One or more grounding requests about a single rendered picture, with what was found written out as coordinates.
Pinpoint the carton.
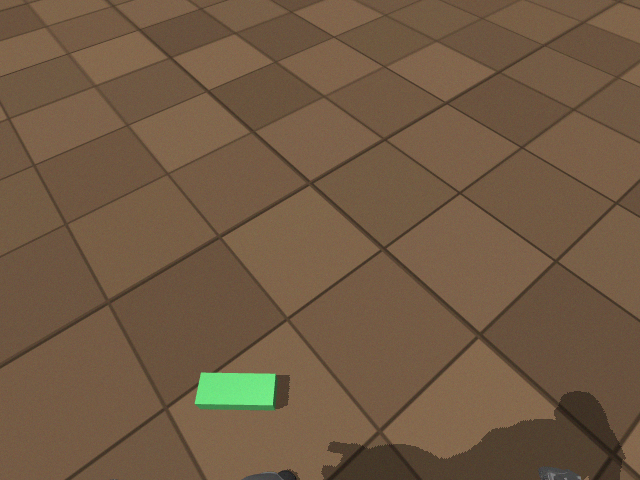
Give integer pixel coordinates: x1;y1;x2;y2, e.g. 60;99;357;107
195;373;278;411

